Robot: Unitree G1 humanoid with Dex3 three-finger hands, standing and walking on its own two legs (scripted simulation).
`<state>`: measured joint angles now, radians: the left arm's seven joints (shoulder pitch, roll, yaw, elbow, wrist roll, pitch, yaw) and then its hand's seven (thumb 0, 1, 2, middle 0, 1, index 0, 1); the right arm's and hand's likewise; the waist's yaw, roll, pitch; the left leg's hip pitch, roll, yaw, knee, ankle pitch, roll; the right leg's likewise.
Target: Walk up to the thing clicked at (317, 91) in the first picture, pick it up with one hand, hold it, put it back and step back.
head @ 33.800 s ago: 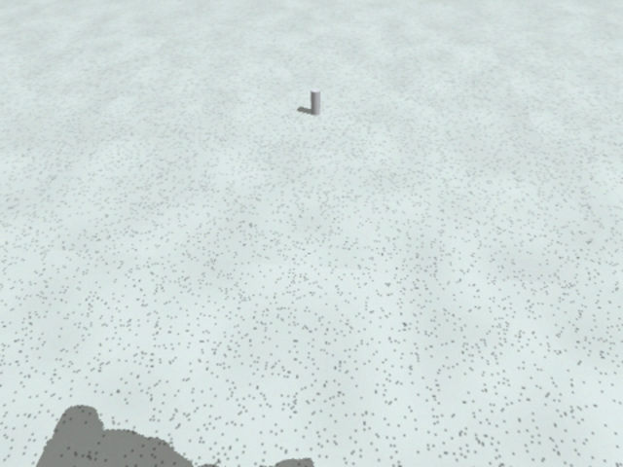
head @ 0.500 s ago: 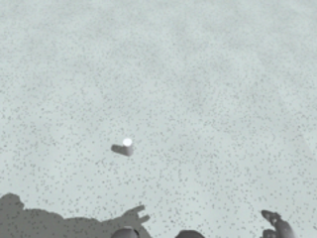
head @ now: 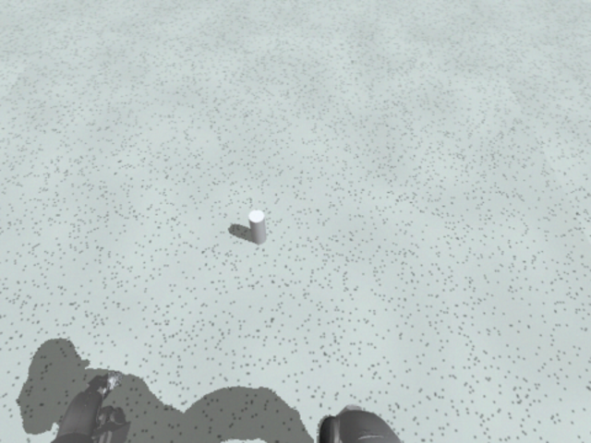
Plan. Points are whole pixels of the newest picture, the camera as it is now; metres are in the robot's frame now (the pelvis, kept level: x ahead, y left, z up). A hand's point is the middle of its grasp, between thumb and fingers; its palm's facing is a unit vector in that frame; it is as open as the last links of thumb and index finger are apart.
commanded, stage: step back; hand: left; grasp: from the side
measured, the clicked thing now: (257, 227) +0.86 +0.13 -0.67
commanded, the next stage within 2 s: stand in 1.54 s
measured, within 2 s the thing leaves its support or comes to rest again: neither
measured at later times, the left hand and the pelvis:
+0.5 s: hand out of the picture -0.11 +0.22 -0.13, palm faces -0.07 -0.91 -0.41, open 7.4 cm; pelvis -0.16 -0.04 +0.01, yaw -5 degrees
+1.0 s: hand out of the picture -0.11 +0.22 -0.13, palm faces +0.00 -0.91 -0.40, open 7.4 cm; pelvis -0.19 -0.05 +0.01, yaw +0 degrees
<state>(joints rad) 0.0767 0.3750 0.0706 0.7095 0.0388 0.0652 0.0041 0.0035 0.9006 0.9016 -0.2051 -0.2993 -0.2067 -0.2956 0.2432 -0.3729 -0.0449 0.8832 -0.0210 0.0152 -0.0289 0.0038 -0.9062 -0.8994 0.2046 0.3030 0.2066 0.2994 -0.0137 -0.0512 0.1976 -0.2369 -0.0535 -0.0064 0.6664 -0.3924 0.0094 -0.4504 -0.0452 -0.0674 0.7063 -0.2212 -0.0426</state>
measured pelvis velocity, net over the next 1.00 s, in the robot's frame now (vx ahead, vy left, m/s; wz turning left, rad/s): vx -0.19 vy -0.05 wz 0.00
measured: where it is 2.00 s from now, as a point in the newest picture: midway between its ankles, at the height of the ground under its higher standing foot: outside the picture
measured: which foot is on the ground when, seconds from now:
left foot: down 0.00-0.38, up 0.40-0.64, down 0.66-0.96, up 0.98-1.00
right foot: down 0.00-0.02, up 0.04-0.32, down 0.34-0.68, up 0.70-0.90, down 0.92-1.00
